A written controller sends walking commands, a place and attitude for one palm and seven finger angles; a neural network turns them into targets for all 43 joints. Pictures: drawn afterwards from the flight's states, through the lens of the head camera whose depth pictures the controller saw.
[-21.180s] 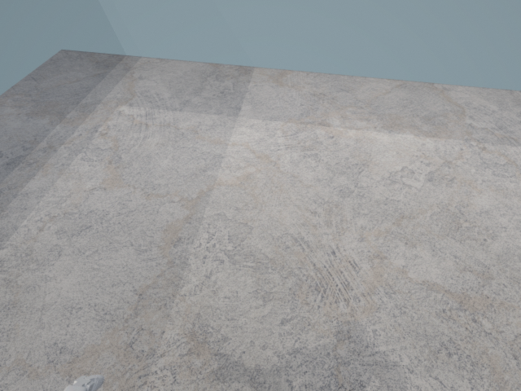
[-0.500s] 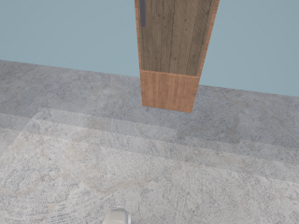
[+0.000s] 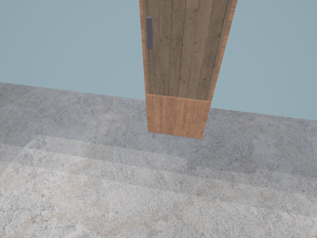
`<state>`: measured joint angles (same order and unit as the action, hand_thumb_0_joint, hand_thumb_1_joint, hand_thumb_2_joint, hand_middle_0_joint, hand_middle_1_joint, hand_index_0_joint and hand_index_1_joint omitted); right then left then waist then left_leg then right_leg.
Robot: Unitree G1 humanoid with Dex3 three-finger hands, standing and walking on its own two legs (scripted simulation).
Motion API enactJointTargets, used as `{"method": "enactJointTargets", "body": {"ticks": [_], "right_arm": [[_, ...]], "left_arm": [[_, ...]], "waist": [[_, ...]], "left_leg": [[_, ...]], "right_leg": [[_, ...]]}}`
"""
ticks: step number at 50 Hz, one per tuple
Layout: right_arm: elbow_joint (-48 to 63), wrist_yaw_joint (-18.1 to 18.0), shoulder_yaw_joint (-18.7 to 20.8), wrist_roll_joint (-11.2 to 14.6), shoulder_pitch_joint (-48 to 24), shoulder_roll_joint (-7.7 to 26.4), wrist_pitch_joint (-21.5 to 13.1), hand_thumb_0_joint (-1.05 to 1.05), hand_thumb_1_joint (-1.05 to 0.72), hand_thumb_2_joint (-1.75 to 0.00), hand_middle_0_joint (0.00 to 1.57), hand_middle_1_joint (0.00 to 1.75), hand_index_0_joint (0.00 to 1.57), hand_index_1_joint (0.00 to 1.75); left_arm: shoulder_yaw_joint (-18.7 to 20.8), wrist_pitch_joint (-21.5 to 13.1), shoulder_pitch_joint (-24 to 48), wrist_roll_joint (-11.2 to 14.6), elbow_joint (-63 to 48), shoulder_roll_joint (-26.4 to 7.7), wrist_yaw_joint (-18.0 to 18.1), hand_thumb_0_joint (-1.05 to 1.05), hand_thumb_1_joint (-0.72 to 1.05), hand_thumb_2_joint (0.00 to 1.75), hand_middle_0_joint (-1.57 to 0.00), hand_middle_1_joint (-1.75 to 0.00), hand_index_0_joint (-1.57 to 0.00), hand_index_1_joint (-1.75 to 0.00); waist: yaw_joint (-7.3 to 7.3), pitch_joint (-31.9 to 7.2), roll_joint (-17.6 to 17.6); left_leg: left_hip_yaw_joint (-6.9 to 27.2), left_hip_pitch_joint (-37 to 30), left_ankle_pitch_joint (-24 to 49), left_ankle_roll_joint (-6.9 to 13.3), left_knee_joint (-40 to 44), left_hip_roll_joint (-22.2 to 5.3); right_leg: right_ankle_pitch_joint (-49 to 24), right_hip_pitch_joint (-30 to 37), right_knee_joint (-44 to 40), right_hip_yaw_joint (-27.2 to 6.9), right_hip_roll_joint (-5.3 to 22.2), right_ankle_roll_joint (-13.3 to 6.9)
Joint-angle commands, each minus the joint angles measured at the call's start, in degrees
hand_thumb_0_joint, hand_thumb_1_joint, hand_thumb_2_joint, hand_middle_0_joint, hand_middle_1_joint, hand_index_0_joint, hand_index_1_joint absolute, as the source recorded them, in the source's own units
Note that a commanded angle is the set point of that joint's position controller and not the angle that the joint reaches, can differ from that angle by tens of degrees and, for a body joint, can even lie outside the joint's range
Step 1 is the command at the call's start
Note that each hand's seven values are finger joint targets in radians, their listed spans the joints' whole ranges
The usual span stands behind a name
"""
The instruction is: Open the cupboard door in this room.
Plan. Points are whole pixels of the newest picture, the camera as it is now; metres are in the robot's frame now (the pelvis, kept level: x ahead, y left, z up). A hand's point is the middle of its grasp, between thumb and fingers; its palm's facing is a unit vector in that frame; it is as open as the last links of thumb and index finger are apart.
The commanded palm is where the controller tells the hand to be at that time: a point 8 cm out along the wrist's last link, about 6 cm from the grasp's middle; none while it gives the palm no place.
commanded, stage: stand and wait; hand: left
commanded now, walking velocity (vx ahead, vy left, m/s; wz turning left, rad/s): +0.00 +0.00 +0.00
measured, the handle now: (150, 32) +1.03 +0.11 +0.09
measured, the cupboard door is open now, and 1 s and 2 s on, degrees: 0 0 0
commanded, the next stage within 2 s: look at it before walking up in 0.62 s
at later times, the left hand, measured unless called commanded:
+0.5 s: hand out of the picture +0.01 +0.13 -0.17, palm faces +0.04 -0.98 -0.17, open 7.3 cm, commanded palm none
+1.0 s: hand out of the picture +0.01 +0.13 -0.17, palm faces +0.04 -0.98 -0.18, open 7.4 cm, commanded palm none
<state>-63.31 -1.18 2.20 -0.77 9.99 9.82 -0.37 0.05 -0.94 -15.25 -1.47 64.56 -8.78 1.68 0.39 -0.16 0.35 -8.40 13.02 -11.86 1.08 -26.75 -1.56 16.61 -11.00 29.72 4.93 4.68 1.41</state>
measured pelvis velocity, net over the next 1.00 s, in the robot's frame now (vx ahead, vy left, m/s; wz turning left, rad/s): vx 0.04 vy -0.03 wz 0.01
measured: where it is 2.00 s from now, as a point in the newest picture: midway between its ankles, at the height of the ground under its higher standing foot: outside the picture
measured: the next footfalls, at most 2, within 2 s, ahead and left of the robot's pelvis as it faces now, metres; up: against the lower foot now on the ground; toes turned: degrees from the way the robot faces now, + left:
none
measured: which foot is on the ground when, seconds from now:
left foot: down 0.00-1.00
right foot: down 0.00-1.00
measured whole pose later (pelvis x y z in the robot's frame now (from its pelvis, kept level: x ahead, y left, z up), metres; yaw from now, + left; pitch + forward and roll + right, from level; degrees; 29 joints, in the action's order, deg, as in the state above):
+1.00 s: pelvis +0.04 -0.03 +0.01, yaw +1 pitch -1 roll +1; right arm -66.3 -2.2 0.9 -0.7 15.1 7.9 -0.8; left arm -0.2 -1.0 -18.0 -0.8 65.5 -6.9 2.4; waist -0.1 2.5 -0.2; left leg -6.7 8.6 -12.7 -1.9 -22.8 -4.0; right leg 17.0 -4.8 22.9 6.8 1.5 -0.9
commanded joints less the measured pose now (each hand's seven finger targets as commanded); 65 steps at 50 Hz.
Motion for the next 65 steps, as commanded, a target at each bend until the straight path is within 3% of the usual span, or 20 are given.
{"method": "enactJointTargets", "body": {"ticks": [1, 6, 12, 22, 33, 65], "right_arm": [[-0.1, 0.3, -0.7, 0.2, 5.9, 3.0, -1.0, 0.0, -0.9, -0.9, 0.2, 0.3, 0.2, 0.3], [-1.1, -0.1, -1.2, 0.3, 7.5, 3.2, -1.6, 0.0, -0.9, -0.9, 0.2, 0.3, 0.2, 0.3], [-2.6, -0.5, -1.4, 0.4, 9.7, 2.3, -1.3, 0.0, -0.9, -0.9, 0.2, 0.3, 0.2, 0.3], [-3.1, -0.8, -1.1, 0.5, 11.2, 1.1, -0.9, 0.0, -0.9, -0.9, 0.2, 0.3, 0.2, 0.3], [-2.8, -0.9, -0.9, 0.4, 10.3, 1.0, -0.7, 0.0, -0.9, -0.9, 0.2, 0.3, 0.2, 0.3], [-1.8, -0.9, -0.6, 0.4, 8.6, 4.2, -1.2, 0.0, -0.9, -0.9, 0.2, 0.3, 0.2, 0.3]], "left_arm": [[0.5, -0.7, -3.3, 0.8, -1.3, -5.4, 0.0, 0.0, 0.9, 0.9, -0.2, -0.3, -0.2, -0.3], [0.6, -0.9, -4.8, 1.2, -1.0, -5.9, 0.4, 0.0, 0.9, 0.9, -0.2, -0.3, -0.2, -0.3], [0.7, -0.7, -5.4, 1.3, -0.5, -5.1, 0.6, 0.0, 0.9, 0.9, -0.2, -0.3, -0.2, -0.3], [0.6, -0.5, -7.0, 1.2, -0.1, -3.6, 1.0, 0.0, 0.9, 0.9, -0.2, -0.3, -0.2, -0.3], [0.5, -0.8, -8.2, 1.0, 0.1, -2.8, 1.1, 0.0, 0.9, 0.9, -0.2, -0.3, -0.2, -0.3], [1.1, -0.8, -5.7, 0.9, -1.1, -6.1, 0.8, 0.0, 0.9, 0.9, -0.2, -0.3, -0.2, -0.3]], "waist": [[-0.77, 4.6, -2.3], [0.03, 0.7, -1.0], [0.07, 2.2, -0.1], [-0.31, 4.7, -1.5], [-0.62, 4.8, -1.2], [-0.3, 4.3, -0.8]], "left_leg": [[7.2, -4.1, 4.3, -0.5, 7.7, -5.6], [6.8, -4.8, 10.9, -0.6, 7.3, -6.0], [6.3, -5.0, 11.2, -0.7, 7.5, -6.1], [6.0, -5.1, 9.1, -0.8, 7.0, -5.9], [5.8, -6.1, 9.4, -0.7, 6.2, -5.9], [6.1, -6.3, 11.7, -0.4, 6.5, -6.1]], "right_leg": [[-4.4, -5.4, -11.6, -5.3, 3.4, -1.7], [-14.7, 1.9, -10.5, -4.3, 3.7, -2.1], [-15.5, 2.7, -11.1, -3.7, 3.7, -2.3], [-14.0, 1.2, -12.0, -3.6, 3.2, -2.4], [-15.3, 0.3, -11.9, -3.9, 3.2, -2.6], [-17.0, 3.0, -11.7, -3.3, 3.4, -2.6]]}}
